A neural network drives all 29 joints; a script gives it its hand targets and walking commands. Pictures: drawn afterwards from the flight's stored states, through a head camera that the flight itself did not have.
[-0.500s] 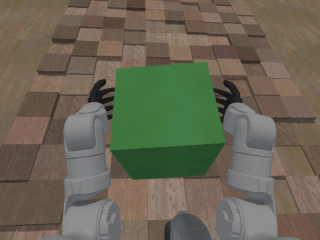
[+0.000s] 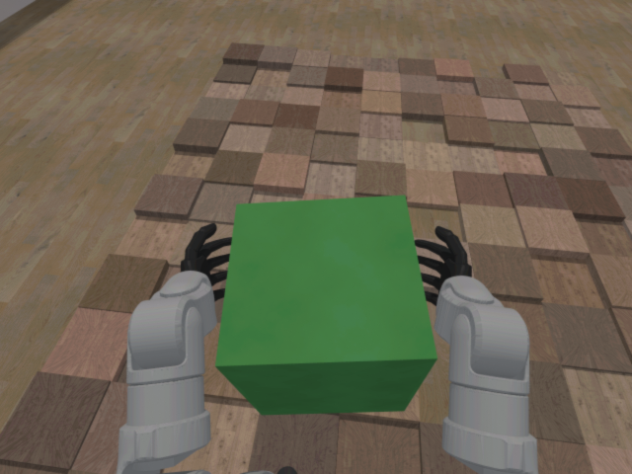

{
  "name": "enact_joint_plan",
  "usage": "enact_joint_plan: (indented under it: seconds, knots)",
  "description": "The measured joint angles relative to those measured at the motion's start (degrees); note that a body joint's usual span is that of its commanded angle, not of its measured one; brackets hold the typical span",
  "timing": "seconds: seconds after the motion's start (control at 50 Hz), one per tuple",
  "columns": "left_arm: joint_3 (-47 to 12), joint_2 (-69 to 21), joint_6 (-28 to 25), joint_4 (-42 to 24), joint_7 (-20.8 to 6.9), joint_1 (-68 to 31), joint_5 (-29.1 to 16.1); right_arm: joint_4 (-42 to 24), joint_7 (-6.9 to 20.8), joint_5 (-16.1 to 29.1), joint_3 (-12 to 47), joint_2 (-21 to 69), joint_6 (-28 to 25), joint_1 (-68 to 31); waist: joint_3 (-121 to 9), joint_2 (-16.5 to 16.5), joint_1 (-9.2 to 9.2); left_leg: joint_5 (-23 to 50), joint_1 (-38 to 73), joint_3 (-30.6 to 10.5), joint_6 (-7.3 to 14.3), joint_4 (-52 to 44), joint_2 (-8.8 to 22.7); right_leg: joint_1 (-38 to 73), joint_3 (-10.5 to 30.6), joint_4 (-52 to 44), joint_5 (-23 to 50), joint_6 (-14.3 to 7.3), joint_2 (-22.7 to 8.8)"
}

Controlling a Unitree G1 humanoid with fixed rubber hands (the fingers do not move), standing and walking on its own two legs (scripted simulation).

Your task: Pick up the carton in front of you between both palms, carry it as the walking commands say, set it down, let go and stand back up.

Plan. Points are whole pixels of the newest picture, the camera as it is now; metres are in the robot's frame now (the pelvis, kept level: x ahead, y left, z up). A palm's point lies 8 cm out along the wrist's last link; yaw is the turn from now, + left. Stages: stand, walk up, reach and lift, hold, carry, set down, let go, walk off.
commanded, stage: carry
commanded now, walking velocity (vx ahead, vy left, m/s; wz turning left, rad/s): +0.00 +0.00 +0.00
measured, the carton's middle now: (326, 315) +0.31 +0.00 +0.00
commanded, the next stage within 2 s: none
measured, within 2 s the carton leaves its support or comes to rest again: neither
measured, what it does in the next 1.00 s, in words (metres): walks ahead: right foot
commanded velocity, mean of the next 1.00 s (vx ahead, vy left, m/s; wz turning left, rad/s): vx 0.00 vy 0.00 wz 0.00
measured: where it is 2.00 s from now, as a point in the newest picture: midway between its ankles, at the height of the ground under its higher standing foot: (316, 434)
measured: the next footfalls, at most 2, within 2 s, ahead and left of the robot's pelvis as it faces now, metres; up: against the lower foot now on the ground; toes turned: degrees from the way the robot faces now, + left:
right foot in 0.22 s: +0.13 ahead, -0.11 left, -0.02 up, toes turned -6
right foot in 1.58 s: +0.26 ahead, -0.12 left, -0.02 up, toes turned -10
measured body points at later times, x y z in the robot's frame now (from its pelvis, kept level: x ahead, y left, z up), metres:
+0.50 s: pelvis +0.12 -0.03 -0.01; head +0.09 -0.04 +0.44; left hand +0.46 +0.12 +0.11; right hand +0.46 -0.18 +0.12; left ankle +0.11 +0.07 -0.73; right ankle +0.09 -0.11 -0.75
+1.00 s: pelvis +0.11 -0.04 -0.01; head +0.10 -0.04 +0.44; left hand +0.47 +0.10 +0.11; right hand +0.46 -0.20 +0.12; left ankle +0.11 +0.07 -0.73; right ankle +0.09 -0.10 -0.75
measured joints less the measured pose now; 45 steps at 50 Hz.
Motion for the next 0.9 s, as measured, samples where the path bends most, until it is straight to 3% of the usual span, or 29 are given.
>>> enact_joint_plan:
  seconds: [0.02, 0.06, 0.1, 0.14, 0.18, 0.22, 0.24, 0.36, 0.48, 0.62, 0.9]
  knots:
    - [-0.2, 0.7, -0.3, -0.7, -0.2, -0.6, 0.0, -0.2, -0.1, 0.0, 0.2, 0.2, -0.8, -0.6, 0.1, -1.2, -0.97, -4.3, 0.4, 0.7, 1.8, 0.7, -0.9, -2.3, 1.8, 4.7, -4.4, 0.7, -0.4]
    - [-0.6, 1.9, -0.4, -0.8, -0.7, -2.3, 0.5, 0.0, -0.4, 0.0, 0.1, 0.3, -1.6, -2.2, 0.7, -1.8, -2.61, -9.2, 0.9, 1.1, 3.2, 1.4, -1.4, -6.7, 4.9, 9.5, -11.0, 0.9, 0.0]
    - [-1.0, 2.5, 0.3, -0.5, -0.8, -3.5, 1.1, 0.7, -0.8, 0.9, -0.2, 0.0, -1.7, -3.2, 1.4, -1.3, -3.59, -9.6, 2.0, 1.2, 2.0, 0.6, -1.0, -9.0, 5.9, 5.5, -13.3, 0.9, -0.2]
    - [-0.8, 2.8, 1.0, -0.4, -0.8, -4.8, 1.3, 0.9, -1.4, 2.0, -0.3, -0.6, -1.1, -4.2, 2.5, -1.0, -4.21, -10.9, 3.4, 1.4, 2.4, 0.4, -0.8, -9.0, 6.0, -4.2, -10.6, 1.0, -1.3]
    - [-0.3, 3.1, 1.2, -0.1, -0.6, -6.9, 0.9, 0.9, -2.5, 3.0, -0.1, -1.7, -0.2, -6.5, 3.6, -1.1, -4.59, -12.9, 4.2, 1.5, 2.5, 1.9, -0.9, -8.5, 5.8, -12.2, -2.2, 0.8, -2.4]
    - [0.3, 3.7, 1.4, 0.3, -0.4, -9.4, 0.6, 1.4, -3.2, 4.1, -0.2, -2.8, 0.3, -9.6, 4.1, -2.4, -4.5, -16.1, 4.5, 1.9, 2.0, 4.8, -1.6, -7.9, 5.8, -15.4, 5.8, 0.0, -4.2]
    - [0.4, 4.0, 1.2, 0.7, 0.0, -10.4, 0.4, 2.1, -3.6, 4.7, 0.0, -3.4, 0.4, -11.1, 4.1, -2.6, -4.33, -17.6, 4.5, 2.0, 1.8, 6.6, -1.6, -7.8, 5.8, -14.4, 6.0, 0.1, -4.5]
    - [0.2, 4.3, 4.3, 8.0, 3.3, -12.2, 1.9, 11.0, -4.6, 3.6, -0.5, -4.0, 2.1, -16.1, -1.7, -1.3, -3.04, -21.4, 5.1, 1.2, 0.3, 9.6, -0.2, -7.0, 4.8, -11.4, -0.5, 0.0, -3.4]
    - [2.3, 3.5, 5.5, 13.3, 3.5, -12.9, 2.0, 17.2, -3.7, 1.5, -3.8, -2.5, 2.3, -17.0, -4.6, -1.4, -1.18, -24.1, 5.9, 0.4, -1.1, 12.4, 0.9, -5.8, 3.7, -9.4, -3.4, -1.1, -2.6]
    - [2.5, 4.5, 4.5, 16.3, 4.1, -16.8, 1.1, 17.2, -3.2, 0.5, -5.1, -2.3, 0.7, -17.9, -3.0, -1.2, -0.55, -24.8, 5.5, -0.3, -2.2, 13.4, 2.1, -5.5, 2.9, -9.7, -3.6, -1.8, -1.6]
    - [3.4, 3.1, 4.9, 13.1, 4.3, -16.7, 1.4, 13.6, -3.3, 1.3, -4.5, -2.5, 1.0, -16.7, -1.1, -1.3, -2.02, -24.4, 5.4, -0.1, -2.2, 13.2, 2.4, -5.7, 3.0, -10.3, -2.8, -1.9, -1.4]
